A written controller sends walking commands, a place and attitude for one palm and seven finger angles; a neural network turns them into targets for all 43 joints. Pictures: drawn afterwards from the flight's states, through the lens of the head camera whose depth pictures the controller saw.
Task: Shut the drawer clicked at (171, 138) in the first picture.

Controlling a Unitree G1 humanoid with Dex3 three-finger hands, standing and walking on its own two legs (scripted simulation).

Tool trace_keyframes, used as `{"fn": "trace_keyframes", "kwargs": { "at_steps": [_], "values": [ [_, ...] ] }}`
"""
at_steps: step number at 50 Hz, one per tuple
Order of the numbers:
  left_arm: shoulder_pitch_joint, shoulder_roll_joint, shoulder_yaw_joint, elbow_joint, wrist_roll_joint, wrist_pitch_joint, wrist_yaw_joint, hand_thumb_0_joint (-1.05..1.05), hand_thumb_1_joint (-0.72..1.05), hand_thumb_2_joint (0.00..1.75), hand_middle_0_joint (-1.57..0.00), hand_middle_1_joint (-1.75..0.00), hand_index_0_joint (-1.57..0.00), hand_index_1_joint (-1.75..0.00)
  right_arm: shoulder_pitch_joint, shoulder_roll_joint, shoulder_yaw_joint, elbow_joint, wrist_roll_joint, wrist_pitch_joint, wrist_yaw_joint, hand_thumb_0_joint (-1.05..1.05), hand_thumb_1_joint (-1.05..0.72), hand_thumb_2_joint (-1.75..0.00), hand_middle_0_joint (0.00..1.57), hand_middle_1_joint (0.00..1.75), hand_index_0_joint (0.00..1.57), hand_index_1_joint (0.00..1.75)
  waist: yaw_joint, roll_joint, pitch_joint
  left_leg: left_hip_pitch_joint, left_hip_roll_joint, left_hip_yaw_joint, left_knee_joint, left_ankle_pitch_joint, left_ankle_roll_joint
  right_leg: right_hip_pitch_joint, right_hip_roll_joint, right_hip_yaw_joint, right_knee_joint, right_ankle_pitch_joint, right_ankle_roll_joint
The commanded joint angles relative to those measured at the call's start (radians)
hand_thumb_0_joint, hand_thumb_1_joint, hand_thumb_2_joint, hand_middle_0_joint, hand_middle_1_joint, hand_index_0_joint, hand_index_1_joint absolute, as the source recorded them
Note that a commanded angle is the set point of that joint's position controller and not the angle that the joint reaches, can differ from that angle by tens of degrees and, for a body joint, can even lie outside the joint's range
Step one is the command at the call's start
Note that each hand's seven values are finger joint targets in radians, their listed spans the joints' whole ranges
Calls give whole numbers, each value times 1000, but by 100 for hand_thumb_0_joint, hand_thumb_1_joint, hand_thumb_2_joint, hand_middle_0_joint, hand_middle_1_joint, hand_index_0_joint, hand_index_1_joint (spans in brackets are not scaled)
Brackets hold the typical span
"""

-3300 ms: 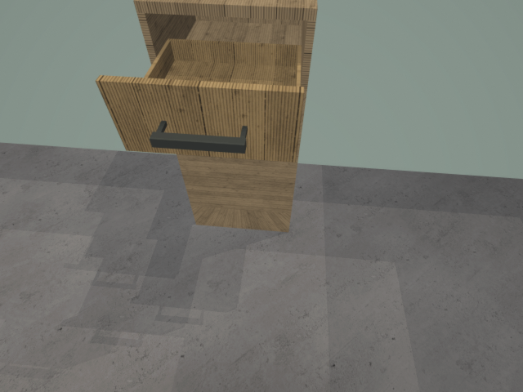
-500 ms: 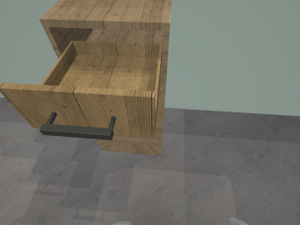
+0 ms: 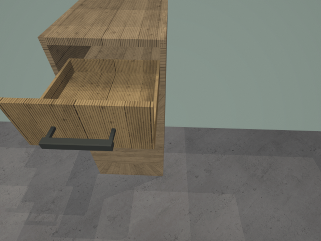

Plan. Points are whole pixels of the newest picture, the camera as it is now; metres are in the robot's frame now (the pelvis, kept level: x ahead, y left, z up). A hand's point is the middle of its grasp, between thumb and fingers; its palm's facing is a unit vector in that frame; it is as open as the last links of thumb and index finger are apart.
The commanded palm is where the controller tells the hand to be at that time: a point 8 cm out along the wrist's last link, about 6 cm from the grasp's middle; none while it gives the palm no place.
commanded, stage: come to a stop and stand still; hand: left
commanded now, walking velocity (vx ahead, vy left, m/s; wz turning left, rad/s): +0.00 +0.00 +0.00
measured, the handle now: (79, 137) +0.35 +0.23 +0.07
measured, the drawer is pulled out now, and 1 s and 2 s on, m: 0.30 0.30 0.30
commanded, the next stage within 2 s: look again from close up in 0.16 s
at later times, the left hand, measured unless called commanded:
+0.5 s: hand out of the picture +0.01 +0.14 -0.17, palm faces +0.03 -0.99 -0.17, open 7.4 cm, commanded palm none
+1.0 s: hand (93, 233) +0.16 +0.18 -0.05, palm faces +0.27 -0.94 -0.20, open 7.1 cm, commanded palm +0.12 +0.20 -0.04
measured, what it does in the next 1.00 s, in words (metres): stands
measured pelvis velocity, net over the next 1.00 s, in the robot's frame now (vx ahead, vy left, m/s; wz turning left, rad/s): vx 0.03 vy -0.02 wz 0.04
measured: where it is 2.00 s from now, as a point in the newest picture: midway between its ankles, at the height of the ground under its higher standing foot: outside the picture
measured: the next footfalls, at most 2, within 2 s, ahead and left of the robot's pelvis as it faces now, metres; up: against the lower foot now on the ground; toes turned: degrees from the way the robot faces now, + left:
none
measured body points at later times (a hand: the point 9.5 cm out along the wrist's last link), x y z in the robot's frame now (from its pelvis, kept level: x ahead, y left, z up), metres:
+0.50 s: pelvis +0.02 -0.02 +0.01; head +0.03 -0.02 +0.46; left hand +0.01 +0.19 -0.15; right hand +0.02 -0.22 -0.16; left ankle +0.06 +0.12 -0.73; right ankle +0.03 -0.10 -0.73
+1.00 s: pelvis +0.03 -0.02 +0.00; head +0.02 -0.04 +0.45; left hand +0.14 +0.22 -0.04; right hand +0.11 -0.27 -0.13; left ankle +0.06 +0.12 -0.73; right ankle +0.03 -0.10 -0.73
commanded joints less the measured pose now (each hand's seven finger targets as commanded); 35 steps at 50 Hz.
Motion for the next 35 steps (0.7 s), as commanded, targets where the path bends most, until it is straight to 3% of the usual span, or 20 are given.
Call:
{"fn": "trace_keyframes", "kwargs": {
  "at_steps": [1, 6, 11, 13, 19, 30, 32, 35],
  "values": [
    [17, 112, 19, -29, -5, -27, 9, 0, 90, 90, -20, -30, -20, -30, 15, -56, -9, -25, 4, -28, -9, 0, -90, -90, 20, 30, 20, 30, 5, 15, 88, 18, 71, -118, -134, -206, 14, -114, -93, 142, -210, -248, -31],
    [38, 82, 11, 13, -8, -37, 11, 0, 90, 90, -20, -30, -20, -30, 29, -40, -1, 13, 10, -40, -15, 0, -90, -90, 20, 30, 20, 30, 10, 11, 58, 39, 84, -118, -144, -129, 14, -45, -88, 124, -196, -116, -27],
    [42, 64, 6, 41, -8, -42, 14, 0, 90, 90, -20, -30, -20, -30, 28, -23, 3, 45, 13, -41, -19, 0, -90, -90, 20, 30, 20, 30, 9, -10, 77, 66, 85, -102, -133, -72, 9, -43, -89, 123, -207, -67, -25],
    [47, 62, 5, 47, -9, -45, 15, 0, 90, 90, -20, -30, -20, -30, 26, -15, 4, 52, 14, -43, -19, 0, -90, -90, 20, 30, 20, 30, 9, -7, 55, 85, 85, -97, -128, -37, 10, -24, -90, 121, -204, -29, -23],
    [47, 55, 6, 56, -7, -43, 17, 0, 90, 90, -20, -30, -20, -30, 2, -8, 4, 65, 14, -39, -22, 0, -90, -90, 20, 30, 20, 30, 9, -10, 92, 91, 87, -93, -136, -43, 6, -35, -88, 120, -215, -30, -20],
    [54, 62, 9, 56, -6, -49, 17, 0, 90, 90, -20, -30, -20, -30, -22, -15, 7, 67, 14, -44, -24, 0, -90, -90, 20, 30, 20, 30, 16, -15, 52, 140, 94, -81, -134, 52, 6, 23, -89, 112, -212, 89, -17],
    [48, 65, 9, 54, -7, -50, 18, 0, 90, 90, -20, -30, -20, -30, -27, -21, 8, 70, 14, -44, -24, 0, -90, -90, 20, 30, 20, 30, 14, 6, 55, 138, 93, -80, -133, 64, 4, 28, -90, 116, -210, 110, -19],
    [48, 66, 10, 56, -5, -49, 17, 0, 90, 90, -20, -30, -20, -30, -34, -18, 8, 70, 14, -40, -25, 0, -90, -90, 20, 30, 20, 30, 15, -17, 78, 136, 92, -79, -138, 39, 2, 19, -87, 115, -226, 80, -18]
  ]
}}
